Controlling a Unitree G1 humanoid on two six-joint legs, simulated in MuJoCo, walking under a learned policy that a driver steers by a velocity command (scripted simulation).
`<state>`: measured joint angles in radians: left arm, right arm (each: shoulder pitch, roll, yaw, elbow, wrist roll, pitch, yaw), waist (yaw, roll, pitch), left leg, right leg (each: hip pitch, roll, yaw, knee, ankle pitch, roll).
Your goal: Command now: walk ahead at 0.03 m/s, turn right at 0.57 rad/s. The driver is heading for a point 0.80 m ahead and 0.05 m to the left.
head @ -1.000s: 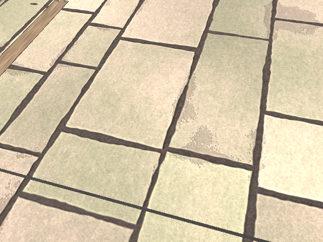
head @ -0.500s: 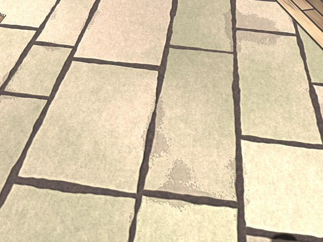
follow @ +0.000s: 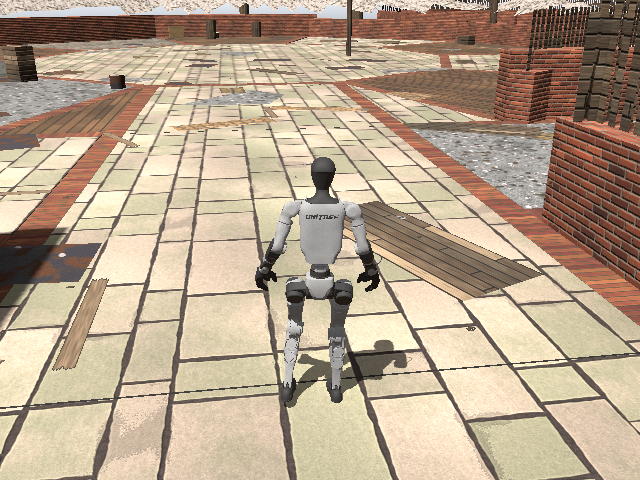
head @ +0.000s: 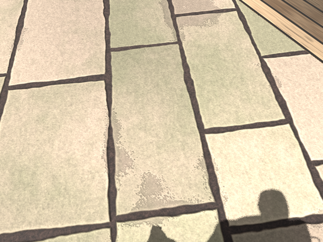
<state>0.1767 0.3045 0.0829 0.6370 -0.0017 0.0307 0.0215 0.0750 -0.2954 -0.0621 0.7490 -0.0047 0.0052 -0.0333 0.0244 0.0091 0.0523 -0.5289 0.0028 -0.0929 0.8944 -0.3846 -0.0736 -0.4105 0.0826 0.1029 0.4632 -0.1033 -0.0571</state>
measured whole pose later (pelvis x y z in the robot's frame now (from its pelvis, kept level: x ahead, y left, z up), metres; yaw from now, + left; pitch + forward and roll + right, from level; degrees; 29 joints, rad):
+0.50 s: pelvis +0.02 +0.03 +0.00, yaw -8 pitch +0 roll +0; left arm 0.19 0.26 0.06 0.69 0.00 0.05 0.02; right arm 0.17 -0.23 -0.03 0.78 0.00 -0.01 -0.01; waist -0.02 -0.01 0.03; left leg -0.27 0.01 -0.02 0.53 -0.26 -0.01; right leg -0.20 0.00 0.07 0.47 -0.26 0.03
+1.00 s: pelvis +0.12 +0.03 +0.01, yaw -8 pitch +1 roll -1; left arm 0.16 0.28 0.07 0.69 -0.01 -0.06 -0.01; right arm 0.41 -0.25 -0.03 0.88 0.00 -0.06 0.00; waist -0.07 -0.03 0.03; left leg -0.03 -0.02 0.02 0.27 -0.26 0.04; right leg -0.59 -0.07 0.01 0.82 -0.15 0.01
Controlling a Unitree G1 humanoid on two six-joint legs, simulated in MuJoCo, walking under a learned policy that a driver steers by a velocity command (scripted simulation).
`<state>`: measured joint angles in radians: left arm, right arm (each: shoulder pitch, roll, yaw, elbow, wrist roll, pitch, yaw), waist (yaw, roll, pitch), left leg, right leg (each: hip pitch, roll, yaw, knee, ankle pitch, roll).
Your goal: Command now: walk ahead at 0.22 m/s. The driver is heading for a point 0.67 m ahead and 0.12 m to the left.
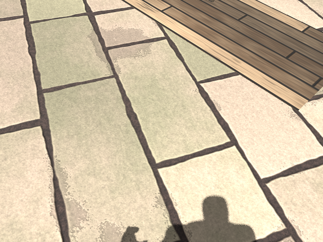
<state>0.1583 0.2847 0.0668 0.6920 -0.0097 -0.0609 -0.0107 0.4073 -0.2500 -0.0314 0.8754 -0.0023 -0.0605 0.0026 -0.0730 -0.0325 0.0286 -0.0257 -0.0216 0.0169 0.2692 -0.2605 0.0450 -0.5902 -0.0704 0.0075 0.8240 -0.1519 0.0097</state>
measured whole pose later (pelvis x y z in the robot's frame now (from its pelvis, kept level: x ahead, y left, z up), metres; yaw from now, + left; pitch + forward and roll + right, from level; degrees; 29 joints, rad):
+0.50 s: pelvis +0.13 -0.03 -0.02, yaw +1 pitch -1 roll -2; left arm 0.14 0.22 0.03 0.84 0.02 -0.01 0.00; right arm 0.23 -0.26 -0.03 0.87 -0.02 0.03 -0.03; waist 0.00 0.00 0.03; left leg -0.28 0.06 -0.03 0.59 -0.29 -0.02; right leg -0.32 0.04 -0.05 0.49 -0.16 -0.03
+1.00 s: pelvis +0.18 -0.01 -0.01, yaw +0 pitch -1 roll +0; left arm 0.11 0.24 0.04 1.04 0.00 0.02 0.03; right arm 0.22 -0.23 -0.02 0.98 0.00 -0.01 -0.03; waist 0.00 0.00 0.04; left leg -0.13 0.01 0.01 0.48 -0.33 0.00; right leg -0.23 -0.01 -0.01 0.49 -0.24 0.00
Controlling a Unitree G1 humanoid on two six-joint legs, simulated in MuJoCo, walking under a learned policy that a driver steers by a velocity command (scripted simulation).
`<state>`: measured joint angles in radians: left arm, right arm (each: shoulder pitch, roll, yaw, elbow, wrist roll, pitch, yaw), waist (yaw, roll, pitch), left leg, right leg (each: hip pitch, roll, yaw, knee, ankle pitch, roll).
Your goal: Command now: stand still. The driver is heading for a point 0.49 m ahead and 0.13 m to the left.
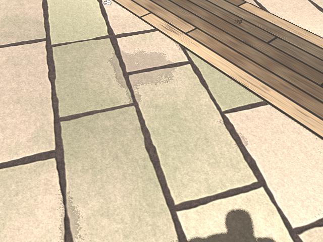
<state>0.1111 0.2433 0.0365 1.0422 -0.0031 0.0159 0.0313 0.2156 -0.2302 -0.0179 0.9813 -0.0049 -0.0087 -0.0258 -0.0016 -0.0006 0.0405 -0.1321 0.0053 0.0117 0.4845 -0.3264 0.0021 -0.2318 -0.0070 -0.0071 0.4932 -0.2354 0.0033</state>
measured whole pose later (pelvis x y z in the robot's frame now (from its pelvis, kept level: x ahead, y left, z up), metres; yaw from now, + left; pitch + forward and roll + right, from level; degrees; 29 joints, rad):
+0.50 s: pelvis +0.05 -0.03 -0.01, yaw +3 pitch +0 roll +0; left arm 0.22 0.24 0.06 1.11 -0.01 -0.10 0.00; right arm 0.36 -0.25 -0.05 1.03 0.04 -0.04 -0.02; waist 0.01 0.04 0.00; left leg -0.24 0.00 -0.08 0.83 -0.47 0.03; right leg -0.22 0.01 -0.08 0.56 -0.33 -0.05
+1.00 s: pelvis +0.28 +0.05 -0.02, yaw +19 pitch +0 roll +0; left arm 0.32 0.26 0.04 0.99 -0.02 -0.10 0.01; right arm 0.06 -0.26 -0.08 0.77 0.02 -0.05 0.05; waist 0.02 0.01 0.08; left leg -0.46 -0.08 0.08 0.64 -0.19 0.13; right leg -0.19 -0.04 -0.03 1.21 -0.46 -0.01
